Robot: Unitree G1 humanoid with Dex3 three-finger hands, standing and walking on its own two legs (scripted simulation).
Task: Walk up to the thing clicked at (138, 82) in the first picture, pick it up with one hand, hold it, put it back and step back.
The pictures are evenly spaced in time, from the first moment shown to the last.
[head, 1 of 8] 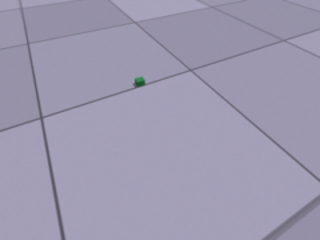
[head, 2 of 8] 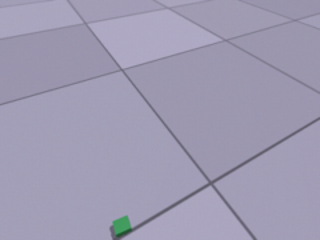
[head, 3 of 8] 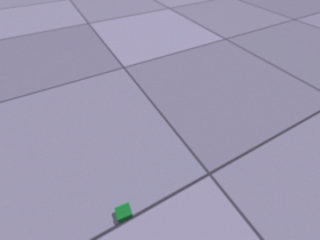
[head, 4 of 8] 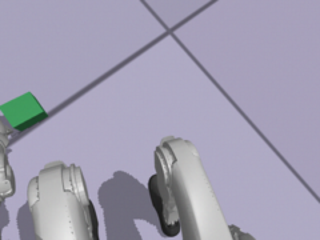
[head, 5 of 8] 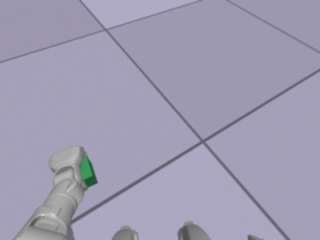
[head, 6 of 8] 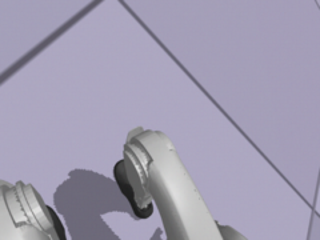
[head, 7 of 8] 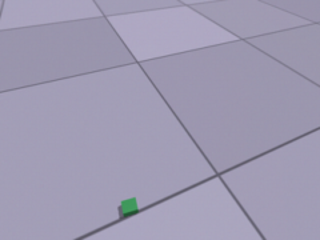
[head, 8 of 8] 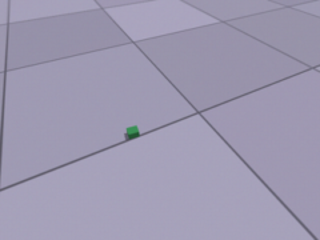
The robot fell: no
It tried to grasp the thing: yes
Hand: left
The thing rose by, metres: 0.68
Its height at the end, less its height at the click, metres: +0.00
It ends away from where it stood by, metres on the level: 0.00
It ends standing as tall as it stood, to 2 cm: yes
